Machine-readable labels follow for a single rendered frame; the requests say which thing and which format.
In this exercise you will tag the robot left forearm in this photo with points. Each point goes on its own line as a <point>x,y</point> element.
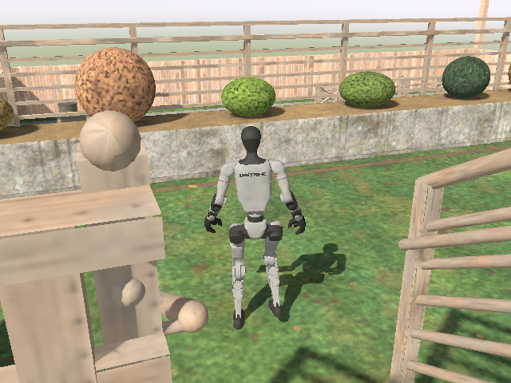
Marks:
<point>213,210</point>

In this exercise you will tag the right robot foot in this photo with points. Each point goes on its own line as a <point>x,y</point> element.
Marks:
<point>277,311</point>

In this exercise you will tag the robot right forearm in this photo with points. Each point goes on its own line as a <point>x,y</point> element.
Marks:
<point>294,209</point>

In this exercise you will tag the robot left hand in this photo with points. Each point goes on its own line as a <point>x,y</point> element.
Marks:
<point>207,224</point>

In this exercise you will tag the robot right thigh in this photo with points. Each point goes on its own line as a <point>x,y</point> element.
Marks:
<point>274,235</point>

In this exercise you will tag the right robot upper arm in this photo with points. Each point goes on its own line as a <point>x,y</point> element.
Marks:
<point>282,180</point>

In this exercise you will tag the left robot upper arm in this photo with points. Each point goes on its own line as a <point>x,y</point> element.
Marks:
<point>227,170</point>

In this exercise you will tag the robot right hand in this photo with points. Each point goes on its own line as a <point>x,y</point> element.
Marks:
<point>300,223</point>

